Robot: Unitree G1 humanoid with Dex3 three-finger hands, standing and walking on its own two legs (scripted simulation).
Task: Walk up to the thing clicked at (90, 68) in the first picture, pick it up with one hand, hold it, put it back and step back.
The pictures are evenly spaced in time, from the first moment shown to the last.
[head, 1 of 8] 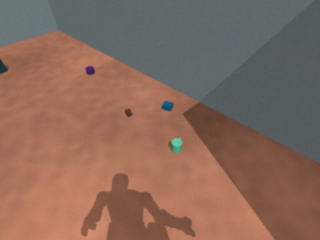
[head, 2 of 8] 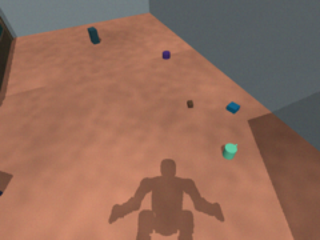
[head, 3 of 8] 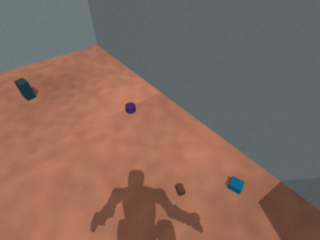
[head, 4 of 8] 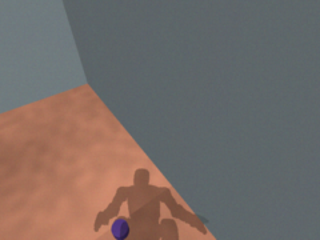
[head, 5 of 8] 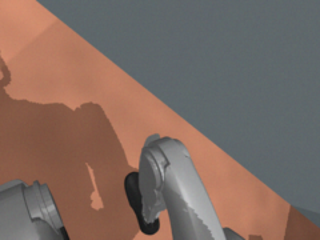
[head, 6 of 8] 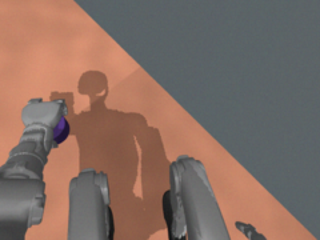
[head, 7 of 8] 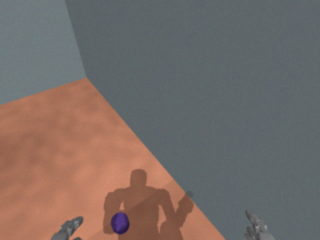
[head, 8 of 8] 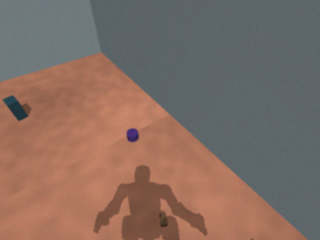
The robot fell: no
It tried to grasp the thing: yes
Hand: left
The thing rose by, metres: 0.69
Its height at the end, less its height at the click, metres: +0.00
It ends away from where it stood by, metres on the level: 0.01
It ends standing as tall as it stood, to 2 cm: yes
